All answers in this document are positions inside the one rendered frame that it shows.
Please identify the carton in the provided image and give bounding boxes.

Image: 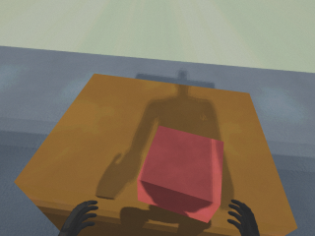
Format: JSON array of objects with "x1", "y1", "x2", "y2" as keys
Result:
[{"x1": 137, "y1": 126, "x2": 224, "y2": 223}]

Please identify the robot right hand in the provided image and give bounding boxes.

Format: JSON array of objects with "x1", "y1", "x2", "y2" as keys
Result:
[{"x1": 227, "y1": 200, "x2": 260, "y2": 236}]

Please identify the pedestal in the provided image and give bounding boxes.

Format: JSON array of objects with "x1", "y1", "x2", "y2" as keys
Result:
[{"x1": 14, "y1": 74, "x2": 297, "y2": 236}]

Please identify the robot left hand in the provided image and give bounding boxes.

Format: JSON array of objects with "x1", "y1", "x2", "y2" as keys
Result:
[{"x1": 58, "y1": 200, "x2": 98, "y2": 236}]

